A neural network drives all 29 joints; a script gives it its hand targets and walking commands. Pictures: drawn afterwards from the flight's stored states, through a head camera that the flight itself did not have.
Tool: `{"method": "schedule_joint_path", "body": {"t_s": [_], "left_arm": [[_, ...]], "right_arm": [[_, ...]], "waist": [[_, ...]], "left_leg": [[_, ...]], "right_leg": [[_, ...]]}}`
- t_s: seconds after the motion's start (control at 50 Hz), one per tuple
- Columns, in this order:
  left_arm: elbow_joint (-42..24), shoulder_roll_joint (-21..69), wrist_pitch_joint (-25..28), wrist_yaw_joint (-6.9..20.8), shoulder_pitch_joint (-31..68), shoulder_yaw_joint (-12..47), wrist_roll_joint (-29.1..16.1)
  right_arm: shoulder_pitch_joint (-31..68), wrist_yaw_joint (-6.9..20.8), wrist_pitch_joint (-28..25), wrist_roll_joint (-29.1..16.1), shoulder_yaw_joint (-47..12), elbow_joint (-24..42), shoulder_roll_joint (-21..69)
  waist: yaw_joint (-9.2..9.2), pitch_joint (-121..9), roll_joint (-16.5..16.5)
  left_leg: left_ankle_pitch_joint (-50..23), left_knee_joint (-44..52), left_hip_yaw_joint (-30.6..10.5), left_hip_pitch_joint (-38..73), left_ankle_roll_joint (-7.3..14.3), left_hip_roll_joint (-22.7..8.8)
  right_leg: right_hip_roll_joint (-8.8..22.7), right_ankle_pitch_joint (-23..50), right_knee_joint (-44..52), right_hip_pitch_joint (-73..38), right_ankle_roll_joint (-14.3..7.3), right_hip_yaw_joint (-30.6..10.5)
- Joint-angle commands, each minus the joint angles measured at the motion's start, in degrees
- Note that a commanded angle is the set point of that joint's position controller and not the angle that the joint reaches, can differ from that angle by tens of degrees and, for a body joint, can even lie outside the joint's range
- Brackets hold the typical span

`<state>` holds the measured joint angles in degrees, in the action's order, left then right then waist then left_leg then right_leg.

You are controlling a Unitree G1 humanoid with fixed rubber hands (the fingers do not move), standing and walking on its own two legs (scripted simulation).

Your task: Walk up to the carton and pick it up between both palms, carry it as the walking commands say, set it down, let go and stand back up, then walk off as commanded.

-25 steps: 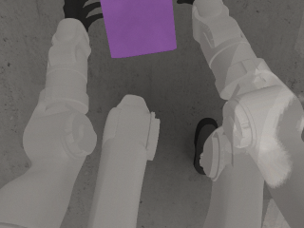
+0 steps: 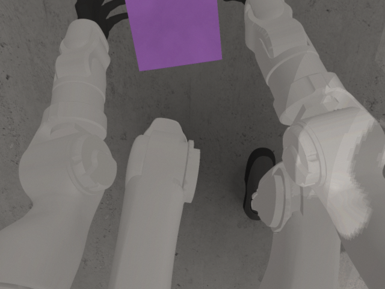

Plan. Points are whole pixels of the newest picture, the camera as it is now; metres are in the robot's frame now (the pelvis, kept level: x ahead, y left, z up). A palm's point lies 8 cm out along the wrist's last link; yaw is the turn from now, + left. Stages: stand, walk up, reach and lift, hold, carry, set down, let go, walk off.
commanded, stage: set down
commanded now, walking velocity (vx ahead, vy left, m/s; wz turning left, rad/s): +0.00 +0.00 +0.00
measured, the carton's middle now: out of the picture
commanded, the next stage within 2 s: none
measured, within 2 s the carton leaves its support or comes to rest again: neither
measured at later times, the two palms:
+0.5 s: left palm (77, 20) +0.44 +0.32 -0.22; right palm out of the picture +0.54 +0.04 -0.22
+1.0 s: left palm (6, 0) +0.44 +0.36 -0.13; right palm out of the picture +0.55 +0.08 -0.12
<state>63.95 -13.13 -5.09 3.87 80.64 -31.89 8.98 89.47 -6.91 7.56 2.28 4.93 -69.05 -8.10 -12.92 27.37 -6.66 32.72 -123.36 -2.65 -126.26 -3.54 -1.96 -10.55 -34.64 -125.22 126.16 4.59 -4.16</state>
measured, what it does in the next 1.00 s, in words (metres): stands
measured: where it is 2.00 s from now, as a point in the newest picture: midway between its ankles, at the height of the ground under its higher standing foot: (211, 184)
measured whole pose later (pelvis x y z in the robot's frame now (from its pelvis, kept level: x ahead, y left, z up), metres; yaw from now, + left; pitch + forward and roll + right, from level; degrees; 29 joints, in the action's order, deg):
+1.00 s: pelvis -0.02 +0.00 +0.05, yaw +4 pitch +32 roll -2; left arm 53.1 -17.8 -9.0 -3.0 83.0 -20.5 -2.1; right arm 90.2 -11.6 13.1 -2.0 6.5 -57.2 -13.2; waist -13.0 29.9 -5.6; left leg 26.7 -113.7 -4.7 -119.0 -3.1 3.6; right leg -6.5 -34.3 -116.4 114.1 4.4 -2.4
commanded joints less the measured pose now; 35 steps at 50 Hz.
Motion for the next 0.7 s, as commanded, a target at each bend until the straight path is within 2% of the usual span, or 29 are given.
{"method": "schedule_joint_path", "body": {"t_s": [0.0,0.04,0.06,0.08,0.1,0.12,0.14,0.16,0.22,0.24,0.26,0.28,0.3,0.34,0.36,0.38,0.4,0.42,0.44,0.46,0.48,0.5,0.54,0.56,0.58,0.6,0.64,0.66,0.68], "left_arm": [[-3.9,5.7,2.5,3.1,21.9,4.3,-0.5],[-2.6,5.7,2.9,2.8,21.2,3.9,-1.3],[-2.1,-0.4,3.5,1.4,19.4,1.9,-0.8],[-2.5,-0.4,3.6,1.0,18.6,3.1,-1.6],[-2.7,-4.2,4.2,-0.1,17.9,0.1,-0.3],[-2.3,-5.0,4.4,-0.4,18.6,0.4,-0.9],[-3.4,-8.6,4.8,-1.2,18.6,-0.5,-0.6],[-0.9,-6.4,4.5,-1.1,17.6,-0.3,-0.4],[-1.8,-11.0,5.6,-2.7,14.6,0.1,-2.1],[-1.2,-11.8,5.6,-2.7,15.1,0.2,-2.6],[-0.7,-14.8,5.9,-2.9,13.8,-0.2,-2.6],[-1.7,-13.9,5.7,-2.6,15.4,0.9,-4.5],[-1.4,-13.3,6.2,-2.7,16.1,1.7,-4.3],[0.4,-10.6,6.1,-2.1,15.2,4.8,-5.6],[1.1,-10.1,5.7,-1.9,15.2,4.1,-6.3],[0.6,-11.3,6.0,-2.3,15.6,4.0,-6.4],[0.4,-12.6,6.0,-2.4,15.1,4.4,-7.3],[-2.1,-14.3,6.3,-2.5,15.9,3.9,-7.1],[0.3,-9.2,6.1,-1.7,14.8,6.2,-8.7],[-1.1,-12.4,6.0,-2.0,14.4,6.0,-8.5],[-1.9,-12.3,6.4,-2.5,14.0,6.2,-9.0],[-3.1,-14.9,6.6,-3.4,13.0,4.6,-8.7],[-7.7,-16.0,6.7,-4.2,16.8,5.3,-10.1],[-4.4,-17.2,6.3,-4.7,13.6,6.4,-10.6],[-8.4,-17.5,6.1,-5.0,15.1,6.4,-10.2],[-9.0,-17.4,5.1,-5.2,15.5,7.9,-10.8],[-10.9,-18.2,4.4,-5.6,15.5,7.2,-10.7],[-11.2,-18.4,4.2,-5.9,15.6,8.1,-11.4],[-10.8,-16.8,3.5,-5.7,14.6,7.6,-11.3]], "right_arm": [[22.6,4.4,-3.0,-1.9,-5.7,10.2,15.5],[21.9,3.3,-3.0,-1.7,-4.8,8.5,14.1],[20.2,2.5,-3.0,-2.0,-3.7,9.5,8.6],[19.9,2.0,-3.1,-1.4,-3.3,9.3,7.6],[17.4,1.5,-3.2,-0.6,-1.7,8.4,3.8],[20.7,1.8,-2.5,-1.7,-4.6,9.8,4.9],[18.6,0.9,-2.7,-1.7,-2.7,9.0,-0.7],[21.6,1.2,-2.6,-2.8,-4.5,10.4,2.4],[18.6,-0.3,-2.7,-1.9,-4.5,9.7,-5.0],[17.7,-0.5,-2.4,-1.5,-4.8,9.0,-4.1],[15.7,-0.9,-2.2,-1.9,-4.6,8.7,-4.9],[18.8,-1.0,-2.2,-2.2,-4.8,10.3,-6.0],[19.7,-0.7,-2.5,-3.9,-5.7,9.8,-4.4],[17.7,0.1,-2.4,-5.1,-6.4,9.2,-2.9],[18.2,0.1,-2.3,-4.2,-6.3,8.9,-3.2],[18.4,-0.2,-2.5,-5.8,-7.3,10.0,-3.1],[18.0,-0.3,-2.5,-4.3,-6.2,11.4,-4.7],[18.3,-0.4,-2.4,-5.5,-7.5,11.9,-4.2],[19.7,0.0,-2.1,-6.2,-9.7,11.7,-0.1],[17.1,-0.6,-1.9,-6.5,-8.1,10.9,-2.6],[17.8,-1.0,-2.6,-6.1,-8.1,15.6,-2.8],[16.0,-2.1,-2.5,-5.0,-6.2,12.9,-6.6],[19.6,-2.9,-2.4,-5.9,-7.4,19.7,-6.9],[17.7,-3.3,-2.2,-5.3,-6.1,17.2,-8.3],[16.6,-3.7,-1.1,-5.9,-7.5,16.8,-7.4],[16.6,-3.9,-0.6,-6.4,-6.8,18.7,-7.1],[17.2,-4.3,0.1,-7.4,-7.3,19.7,-6.9],[18.2,-4.8,0.3,-6.6,-6.8,22.4,-7.5],[19.6,-4.5,0.9,-8.6,-8.0,21.8,-6.5]], "waist": [[-11.75,-54.9,-6.2],[-10.35,-57.5,-6.3],[-12.03,-55.9,-4.9],[-10.69,-55.1,-5.7],[-11.02,-54.2,-4.7],[-12.67,-55.0,-6.7],[-12.07,-55.4,-4.2],[-13.32,-57.0,-4.6],[-12.32,-57.5,-5.6],[-11.28,-55.0,-6.8],[-12.53,-55.6,-7.7],[-11.10,-56.2,-8.0],[-12.65,-56.3,-5.6],[-11.30,-56.0,-3.1],[-10.75,-55.6,-5.2],[-12.72,-56.5,-4.8],[-10.13,-56.1,-6.3],[-12.94,-59.1,-5.1],[-11.66,-62.2,-7.4],[-12.14,-61.8,-5.2],[-10.99,-64.8,-6.0],[-11.14,-67.0,-4.6],[-11.90,-72.8,-5.2],[-9.21,-74.1,-5.4],[-12.16,-76.8,-4.0],[-9.81,-79.0,-4.7],[-12.32,-82.0,-3.1],[-10.15,-83.4,-4.2],[-12.92,-80.9,-2.6]], "left_leg": [[-23.8,10.3,4.1,23.0,2.9,5.0],[-23.9,10.5,4.4,23.3,2.7,5.0],[-23.6,11.0,4.9,24.7,2.5,4.7],[-23.8,11.0,3.9,25.9,2.7,4.8],[-24.5,10.7,4.8,27.0,2.2,4.6],[-24.6,11.0,4.1,25.4,2.6,4.7],[-23.8,10.5,4.9,25.9,2.3,4.3],[-25.1,11.1,4.2,27.9,2.7,4.2],[-26.7,10.7,4.4,28.8,2.4,4.2],[-25.5,10.3,3.6,26.2,2.6,4.2],[-24.6,10.5,4.4,25.5,2.8,4.2],[-25.7,9.9,4.0,25.6,2.8,3.6],[-27.5,9.8,3.9,26.7,3.0,3.4],[-27.1,10.2,4.0,29.8,3.1,3.4],[-26.3,10.0,3.8,28.7,3.1,3.2],[-26.8,9.6,4.5,28.3,3.0,3.5],[-27.2,9.5,3.5,28.5,3.2,3.4],[-29.1,10.2,4.2,28.9,3.0,3.7],[-30.7,9.7,3.6,30.8,3.4,3.8],[-28.8,10.4,4.5,30.7,2.9,3.8],[-31.5,10.0,3.7,32.0,2.8,3.3],[-32.6,10.0,4.4,33.5,2.2,3.5],[-34.8,10.9,4.3,36.4,2.4,4.1],[-32.7,10.8,4.4,37.8,2.6,3.7],[-33.9,11.8,5.6,39.7,1.9,4.4],[-33.3,11.8,5.3,40.8,2.3,4.0],[-32.3,13.5,6.3,42.2,2.0,4.4],[-30.7,13.7,6.5,42.0,2.2,4.6],[-31.3,14.7,7.3,41.2,2.2,4.9]], "right_leg": [[-0.9,13.0,8.8,-19.4,-1.8,3.2],[-0.6,14.5,9.0,-23.4,-1.2,4.0],[-0.3,13.3,9.0,-22.7,-1.1,3.5],[-0.3,12.4,8.9,-20.8,-0.9,3.9],[-0.3,12.0,9.0,-19.3,-1.3,3.6],[0.4,12.4,8.8,-20.6,-0.8,3.7],[0.6,12.0,8.5,-21.6,-1.3,3.2],[0.4,11.8,8.6,-20.9,-0.8,3.5],[1.4,12.2,7.8,-21.8,-0.9,3.5],[1.8,12.1,7.7,-21.6,-1.4,3.2],[1.8,12.0,8.2,-22.6,-0.9,3.2],[2.4,13.4,7.6,-23.0,-0.8,3.0],[2.2,13.9,7.4,-21.4,-0.9,2.6],[2.0,11.2,7.4,-18.1,-1.3,3.4],[2.2,11.2,7.4,-19.7,-1.1,3.7],[1.9,11.6,7.7,-20.3,-1.6,2.9],[2.0,11.9,6.6,-19.7,-1.2,4.0],[2.2,13.4,6.8,-21.8,-1.1,3.8],[2.0,14.2,6.7,-22.8,-0.9,4.0],[1.8,13.0,7.0,-22.9,-1.1,4.2],[1.7,14.9,6.5,-24.2,-1.0,4.9],[1.8,15.2,6.9,-25.3,-1.4,4.4],[1.5,17.6,7.0,-28.7,-0.8,4.9],[1.4,14.7,7.1,-29.1,-0.7,6.5],[1.2,15.1,8.1,-30.7,-1.0,5.1],[1.1,15.4,8.0,-33.0,-0.8,6.3],[1.0,14.3,9.0,-34.0,-1.0,6.2],[0.8,13.4,9.5,-34.8,-0.5,7.0],[0.8,13.0,10.1,-32.5,-0.5,6.5]]}}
